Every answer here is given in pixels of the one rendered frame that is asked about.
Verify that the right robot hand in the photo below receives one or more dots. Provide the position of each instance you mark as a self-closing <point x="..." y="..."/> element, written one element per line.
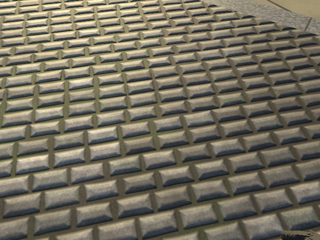
<point x="299" y="235"/>

